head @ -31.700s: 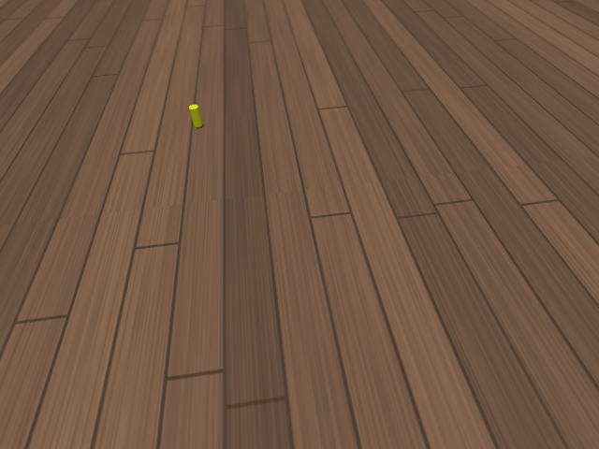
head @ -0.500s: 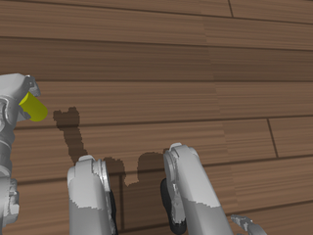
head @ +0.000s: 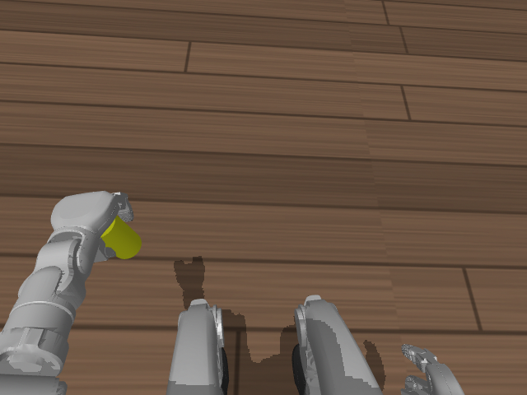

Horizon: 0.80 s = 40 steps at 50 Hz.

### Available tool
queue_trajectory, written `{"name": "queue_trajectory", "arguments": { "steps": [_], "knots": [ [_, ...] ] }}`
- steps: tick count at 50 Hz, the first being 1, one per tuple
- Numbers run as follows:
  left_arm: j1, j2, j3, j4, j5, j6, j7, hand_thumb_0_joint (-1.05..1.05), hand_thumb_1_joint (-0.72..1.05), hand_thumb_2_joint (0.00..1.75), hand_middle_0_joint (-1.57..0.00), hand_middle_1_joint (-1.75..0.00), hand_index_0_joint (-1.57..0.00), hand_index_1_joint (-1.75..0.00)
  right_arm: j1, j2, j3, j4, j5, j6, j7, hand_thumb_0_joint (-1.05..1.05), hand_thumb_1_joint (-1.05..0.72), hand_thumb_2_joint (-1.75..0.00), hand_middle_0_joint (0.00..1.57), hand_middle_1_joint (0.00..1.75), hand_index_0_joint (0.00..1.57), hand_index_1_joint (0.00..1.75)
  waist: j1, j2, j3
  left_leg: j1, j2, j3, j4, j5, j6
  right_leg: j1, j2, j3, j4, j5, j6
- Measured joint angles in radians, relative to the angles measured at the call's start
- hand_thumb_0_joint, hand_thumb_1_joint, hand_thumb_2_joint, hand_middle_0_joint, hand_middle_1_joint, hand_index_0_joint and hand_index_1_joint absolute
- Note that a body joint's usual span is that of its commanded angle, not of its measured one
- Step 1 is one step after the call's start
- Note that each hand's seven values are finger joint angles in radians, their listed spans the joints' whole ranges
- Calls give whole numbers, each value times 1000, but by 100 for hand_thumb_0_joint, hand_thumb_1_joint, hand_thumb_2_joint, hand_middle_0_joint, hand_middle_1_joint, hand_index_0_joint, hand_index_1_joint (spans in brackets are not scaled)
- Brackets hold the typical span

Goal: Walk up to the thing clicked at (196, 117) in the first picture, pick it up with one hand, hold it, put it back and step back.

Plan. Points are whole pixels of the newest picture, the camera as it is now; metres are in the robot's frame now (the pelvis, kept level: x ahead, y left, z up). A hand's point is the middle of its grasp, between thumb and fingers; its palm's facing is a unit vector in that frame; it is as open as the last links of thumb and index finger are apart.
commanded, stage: lift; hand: left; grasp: from above
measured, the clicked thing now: (113, 234) +0.41 +0.26 -0.12
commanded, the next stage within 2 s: hold in 0.76 s
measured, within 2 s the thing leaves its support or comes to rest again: neither
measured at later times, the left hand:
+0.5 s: hand (72, 215) +0.37 +0.25 +0.06, palm faces -0.45 -0.08 -0.89, open 8.3 cm
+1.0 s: hand (57, 173) +0.39 +0.24 +0.12, palm faces -0.44 -0.09 -0.89, open 8.2 cm
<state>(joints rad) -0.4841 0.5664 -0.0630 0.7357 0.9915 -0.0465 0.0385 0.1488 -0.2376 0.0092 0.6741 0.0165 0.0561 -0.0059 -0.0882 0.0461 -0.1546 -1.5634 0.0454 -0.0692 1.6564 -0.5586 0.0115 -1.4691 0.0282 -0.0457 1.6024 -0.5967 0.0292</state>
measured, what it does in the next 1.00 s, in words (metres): rises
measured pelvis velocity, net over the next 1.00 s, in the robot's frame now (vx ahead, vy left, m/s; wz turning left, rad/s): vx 0.08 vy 0.00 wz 0.03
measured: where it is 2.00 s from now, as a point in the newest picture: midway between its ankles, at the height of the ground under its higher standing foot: outside the picture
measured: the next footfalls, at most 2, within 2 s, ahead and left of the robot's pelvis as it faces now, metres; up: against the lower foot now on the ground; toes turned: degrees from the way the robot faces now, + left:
none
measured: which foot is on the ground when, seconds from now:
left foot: down 0.00-1.00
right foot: down 0.00-1.00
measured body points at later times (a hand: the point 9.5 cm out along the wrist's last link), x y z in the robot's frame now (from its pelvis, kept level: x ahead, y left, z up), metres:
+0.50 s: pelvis +0.04 +0.00 +0.14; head +0.11 +0.01 +0.58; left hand +0.39 +0.25 +0.11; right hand +0.13 -0.26 +0.02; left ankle +0.09 +0.11 -0.53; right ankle +0.08 -0.14 -0.53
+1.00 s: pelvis +0.08 +0.00 +0.19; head +0.12 +0.00 +0.64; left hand +0.41 +0.24 +0.17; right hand +0.18 -0.27 +0.07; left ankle +0.09 +0.11 -0.53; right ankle +0.08 -0.14 -0.53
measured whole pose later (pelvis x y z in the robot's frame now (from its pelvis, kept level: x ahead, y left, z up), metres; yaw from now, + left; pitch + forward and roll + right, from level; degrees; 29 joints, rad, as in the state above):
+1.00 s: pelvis +0.08 +0.00 +0.19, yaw +2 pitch +9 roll -1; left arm -0.34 0.38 -0.19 0.84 1.00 0.03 0.12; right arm 0.25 -0.25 -0.05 0.74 0.04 0.01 -0.04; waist -0.04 0.03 -0.07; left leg -0.54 0.03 0.02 0.73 -0.34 0.01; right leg -0.49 0.00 0.02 0.70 -0.36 0.02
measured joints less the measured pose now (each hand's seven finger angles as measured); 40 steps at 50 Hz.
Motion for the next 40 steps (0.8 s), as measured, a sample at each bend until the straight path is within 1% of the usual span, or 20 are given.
{"name": "queue_trajectory", "arguments": {
  "steps": [9,15,21,25,28,32,40],
  "knots": [
    [56,-56,-50,70,2,21,38,1,18,52,-81,-78,-75,-72,47,6,-3,36,14,-37,-29,0,-91,-91,20,30,20,30,10,1,-1,298,0,21,-252,54,-2,290,-4,14,-252,63,-4],
    [85,-90,-76,117,5,16,61,1,18,52,-81,-78,-75,-72,84,0,-12,48,17,-61,-40,0,-91,-91,20,30,20,30,15,1,4,457,-1,36,-397,89,-3,442,-7,25,-395,101,-5],
    [91,-126,-94,151,18,15,96,2,19,51,-81,-78,-75,-72,104,-3,-20,61,15,-72,-41,0,-91,-91,20,30,20,30,21,-4,25,591,-2,51,-522,120,-4,569,-10,38,-515,134,-5],
    [87,-146,-94,169,21,26,118,2,18,51,-81,-78,-75,-72,111,-3,-25,67,14,-71,-38,0,-91,-91,20,30,20,30,23,-8,41,669,-3,61,-598,140,-5,641,-11,46,-586,154,-7],
    [91,-154,-96,165,20,37,121,2,18,51,-81,-78,-75,-71,116,-3,-29,70,13,-68,-36,1,-91,-91,20,30,20,30,23,-9,52,723,-4,67,-650,153,-6,691,-13,51,-635,168,-7],
    [99,-165,-98,158,7,54,123,2,18,51,-82,-77,-75,-71,118,-5,-34,71,15,-62,-34,1,-90,-90,20,30,20,30,24,-10,66,792,-6,73,-716,170,-7,757,-15,55,-699,185,-8],
    [123,-178,-111,132,-3,69,107,1,18,51,-83,-75,-77,-69,118,-9,-46,72,19,-53,-36,1,-90,-90,20,30,20,30,33,-11,79,911,-11,82,-829,197,-7,874,-20,62,-810,213,-8]
  ]
}}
